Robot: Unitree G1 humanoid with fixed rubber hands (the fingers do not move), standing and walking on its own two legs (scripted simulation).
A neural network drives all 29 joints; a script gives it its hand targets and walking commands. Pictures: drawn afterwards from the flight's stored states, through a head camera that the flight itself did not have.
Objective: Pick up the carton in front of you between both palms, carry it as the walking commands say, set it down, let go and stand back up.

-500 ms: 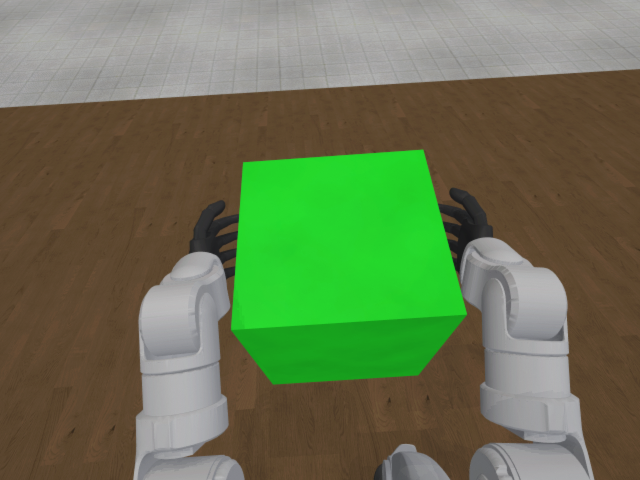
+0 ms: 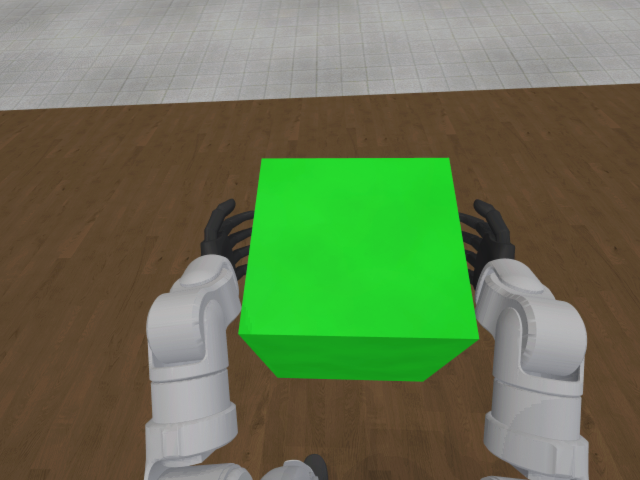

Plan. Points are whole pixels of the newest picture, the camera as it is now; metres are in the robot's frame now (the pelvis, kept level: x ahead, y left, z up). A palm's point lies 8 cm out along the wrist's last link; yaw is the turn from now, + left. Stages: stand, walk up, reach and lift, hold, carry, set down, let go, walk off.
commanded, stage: carry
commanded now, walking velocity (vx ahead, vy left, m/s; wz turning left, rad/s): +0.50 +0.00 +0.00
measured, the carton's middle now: (351, 282) +0.36 +0.01 +0.04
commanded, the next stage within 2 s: none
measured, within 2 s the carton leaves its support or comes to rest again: neither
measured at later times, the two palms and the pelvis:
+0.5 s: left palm (283, 121) +0.68 +0.13 +0.05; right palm (457, 119) +0.67 -0.17 +0.06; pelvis +0.34 +0.00 -0.06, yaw +0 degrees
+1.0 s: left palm (281, 57) +1.00 +0.18 +0.00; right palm (408, 54) +1.00 -0.12 +0.00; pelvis +0.66 +0.02 -0.12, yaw -1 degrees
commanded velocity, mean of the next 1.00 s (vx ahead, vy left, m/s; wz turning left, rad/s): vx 0.50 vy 0.00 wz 0.00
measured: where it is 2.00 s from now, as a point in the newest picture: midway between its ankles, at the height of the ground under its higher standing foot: (349, 236)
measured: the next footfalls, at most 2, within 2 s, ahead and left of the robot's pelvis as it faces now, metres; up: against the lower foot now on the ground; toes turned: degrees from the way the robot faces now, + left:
left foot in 0.06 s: +0.19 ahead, +0.06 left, -0.05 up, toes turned +4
right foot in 0.52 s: +0.50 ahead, -0.07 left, -0.09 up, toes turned -3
